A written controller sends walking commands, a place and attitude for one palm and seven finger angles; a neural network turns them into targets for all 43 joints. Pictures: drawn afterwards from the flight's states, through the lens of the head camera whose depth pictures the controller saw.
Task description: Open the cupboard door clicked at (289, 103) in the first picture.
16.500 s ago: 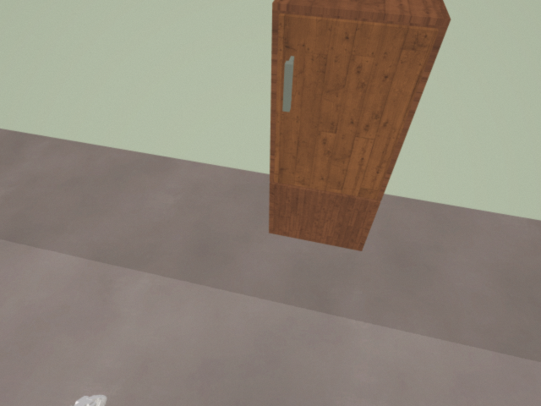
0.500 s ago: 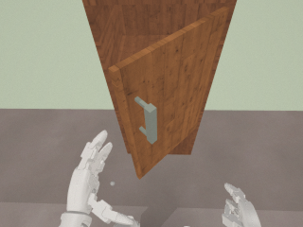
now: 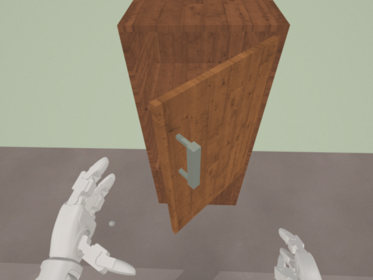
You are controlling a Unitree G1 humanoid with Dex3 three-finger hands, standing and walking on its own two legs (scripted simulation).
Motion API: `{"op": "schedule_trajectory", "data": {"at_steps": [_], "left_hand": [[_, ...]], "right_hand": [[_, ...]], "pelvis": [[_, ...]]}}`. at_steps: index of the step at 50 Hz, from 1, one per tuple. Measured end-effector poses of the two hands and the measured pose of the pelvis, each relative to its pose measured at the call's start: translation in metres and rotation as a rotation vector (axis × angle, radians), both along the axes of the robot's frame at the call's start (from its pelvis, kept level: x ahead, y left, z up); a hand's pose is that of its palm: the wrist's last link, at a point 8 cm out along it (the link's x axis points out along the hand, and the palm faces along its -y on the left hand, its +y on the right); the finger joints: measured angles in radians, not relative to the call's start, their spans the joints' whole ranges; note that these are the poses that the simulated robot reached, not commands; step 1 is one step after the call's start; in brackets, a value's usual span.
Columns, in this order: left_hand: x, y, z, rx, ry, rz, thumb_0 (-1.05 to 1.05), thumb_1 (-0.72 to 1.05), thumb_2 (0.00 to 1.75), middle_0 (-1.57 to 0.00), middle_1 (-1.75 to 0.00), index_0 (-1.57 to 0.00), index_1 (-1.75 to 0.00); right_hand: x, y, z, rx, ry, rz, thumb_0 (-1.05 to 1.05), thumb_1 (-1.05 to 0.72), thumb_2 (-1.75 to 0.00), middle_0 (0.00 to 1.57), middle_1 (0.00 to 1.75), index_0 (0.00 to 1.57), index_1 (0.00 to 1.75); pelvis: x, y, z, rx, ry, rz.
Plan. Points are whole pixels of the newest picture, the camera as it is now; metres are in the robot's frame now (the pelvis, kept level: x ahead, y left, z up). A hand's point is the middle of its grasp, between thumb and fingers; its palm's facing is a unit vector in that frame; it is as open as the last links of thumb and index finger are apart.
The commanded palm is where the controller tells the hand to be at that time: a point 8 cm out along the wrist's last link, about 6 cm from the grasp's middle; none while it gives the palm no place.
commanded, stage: draw the hand back to the body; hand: left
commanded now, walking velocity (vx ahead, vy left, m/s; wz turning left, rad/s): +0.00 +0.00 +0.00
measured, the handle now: (187, 162) +0.36 +0.03 +0.06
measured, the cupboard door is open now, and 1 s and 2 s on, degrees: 45 45 45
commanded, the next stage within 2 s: step back with the hand held close in 1.12 s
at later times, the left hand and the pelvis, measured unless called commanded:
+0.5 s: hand (43, 199) +0.21 +0.24 +0.17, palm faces +0.31 -0.88 -0.36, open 12.0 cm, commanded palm +0.16 +0.28 +0.19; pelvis +0.02 +0.02 +0.04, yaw -1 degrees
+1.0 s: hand (13, 187) +0.21 +0.27 +0.20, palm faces +0.43 -0.82 -0.38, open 7.5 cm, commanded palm +0.16 +0.31 +0.22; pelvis +0.02 +0.01 +0.05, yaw -1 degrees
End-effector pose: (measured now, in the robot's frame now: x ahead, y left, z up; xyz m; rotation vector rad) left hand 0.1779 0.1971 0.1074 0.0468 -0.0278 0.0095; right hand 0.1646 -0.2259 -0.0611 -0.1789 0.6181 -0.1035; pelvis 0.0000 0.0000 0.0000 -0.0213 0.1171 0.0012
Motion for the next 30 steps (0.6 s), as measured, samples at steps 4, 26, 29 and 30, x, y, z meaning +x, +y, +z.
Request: {"op": "schedule_trajectory", "data": {"at_steps": [4, 26, 29, 30], "left_hand": [[-0.002, 0.013, 0.010, 0.045, -0.006, 0.022, -0.01, -0.45, 0.32, -0.15, -0.30, -0.15, -0.30], [-0.006, 0.084, 0.078, 0.336, -0.016, 0.318, 0.00, 0.22, 0.61, -0.18, -0.30, -0.18, -0.30], [-0.005, 0.093, 0.087, 0.353, -0.035, 0.343, 0.00, 0.32, 0.65, -0.19, -0.30, -0.18, -0.30], [-0.006, 0.095, 0.089, 0.358, -0.041, 0.352, 0.00, 0.36, 0.67, -0.19, -0.30, -0.19, -0.30]], "right_hand": [[0.008, 0.005, 0.007, -0.006, -0.022, 0.008, 0.01, -0.90, -0.90, 0.20, 0.30, 0.20, 0.30], [0.025, 0.037, 0.034, -0.013, 0.015, 0.042, 0.01, -0.90, -0.90, 0.20, 0.30, 0.20, 0.30], [0.027, 0.036, 0.036, -0.016, 0.020, 0.041, 0.01, -0.90, -0.90, 0.20, 0.30, 0.20, 0.30], [0.027, 0.035, 0.036, -0.017, 0.022, 0.040, 0.01, -0.90, -0.90, 0.20, 0.30, 0.20, 0.30]], "pelvis": [[0.002, 0.003, 0.003, -0.002, -0.013, 0.001], [0.016, 0.021, 0.043, 0.010, -0.144, -0.018], [0.018, 0.021, 0.046, 0.011, -0.153, -0.021], [0.018, 0.021, 0.046, 0.012, -0.155, -0.022]]}}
